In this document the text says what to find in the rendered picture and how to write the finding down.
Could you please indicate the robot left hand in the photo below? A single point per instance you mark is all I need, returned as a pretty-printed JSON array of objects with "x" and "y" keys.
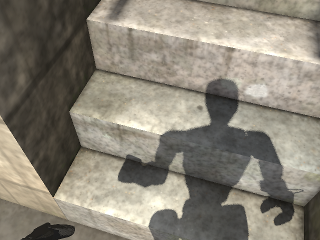
[{"x": 51, "y": 232}]

